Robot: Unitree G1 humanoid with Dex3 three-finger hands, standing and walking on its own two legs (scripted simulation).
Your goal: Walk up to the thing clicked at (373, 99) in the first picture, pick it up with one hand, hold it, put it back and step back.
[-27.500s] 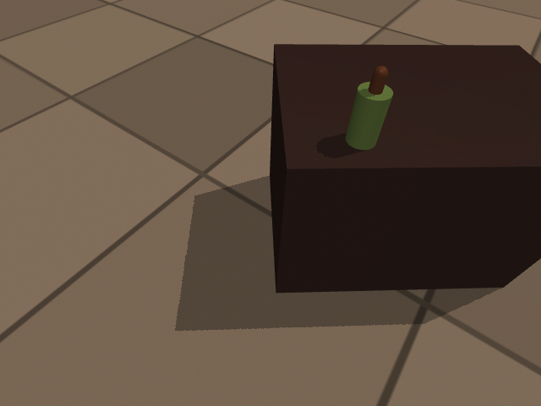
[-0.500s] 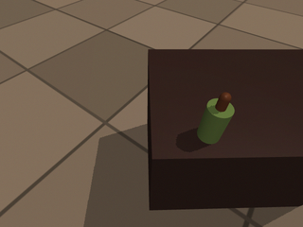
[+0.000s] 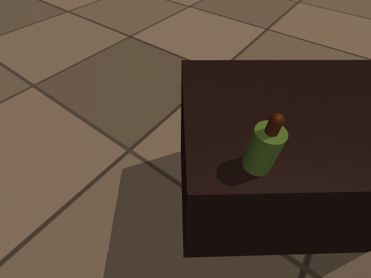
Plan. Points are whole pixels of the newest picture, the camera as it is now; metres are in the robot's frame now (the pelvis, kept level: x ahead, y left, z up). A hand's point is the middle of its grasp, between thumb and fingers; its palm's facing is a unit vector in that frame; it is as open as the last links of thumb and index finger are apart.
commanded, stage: stand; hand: right
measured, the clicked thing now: (266, 142) +0.43 -0.21 +0.02
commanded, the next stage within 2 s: step back in 0.48 s
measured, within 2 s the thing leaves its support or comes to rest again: neither
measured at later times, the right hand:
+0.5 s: hand out of the picture +0.06 -0.25 -0.16, palm faces -0.03 +0.94 -0.34, open 7.3 cm
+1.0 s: hand out of the picture -0.06 -0.23 -0.16, palm faces +0.00 +0.90 -0.43, open 7.3 cm
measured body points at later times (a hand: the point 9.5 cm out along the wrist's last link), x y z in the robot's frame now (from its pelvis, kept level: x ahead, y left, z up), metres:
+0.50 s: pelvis +0.00 +0.00 +0.00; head +0.01 +0.00 +0.45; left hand +0.07 +0.30 -0.13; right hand +0.07 -0.30 -0.13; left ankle -0.03 +0.13 -0.75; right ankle +0.02 -0.14 -0.75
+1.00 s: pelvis -0.10 +0.04 -0.02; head -0.02 +0.07 +0.42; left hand +0.05 +0.35 -0.16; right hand -0.06 -0.28 -0.13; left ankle -0.09 +0.15 -0.75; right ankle -0.11 -0.10 -0.66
